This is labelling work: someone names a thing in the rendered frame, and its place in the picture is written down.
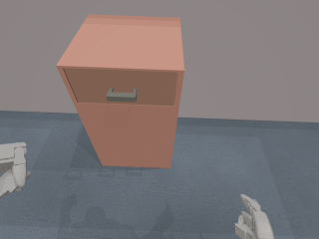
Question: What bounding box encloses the right robot hand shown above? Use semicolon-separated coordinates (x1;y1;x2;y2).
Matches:
234;194;275;239

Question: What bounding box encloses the drawer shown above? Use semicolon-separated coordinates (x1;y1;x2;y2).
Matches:
64;68;177;106

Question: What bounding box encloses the handle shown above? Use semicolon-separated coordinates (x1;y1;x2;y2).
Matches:
106;87;137;103

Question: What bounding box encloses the left robot hand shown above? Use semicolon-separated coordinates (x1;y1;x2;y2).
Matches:
0;142;31;199

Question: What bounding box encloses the cabinet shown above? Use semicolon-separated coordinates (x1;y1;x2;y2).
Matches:
56;14;184;168

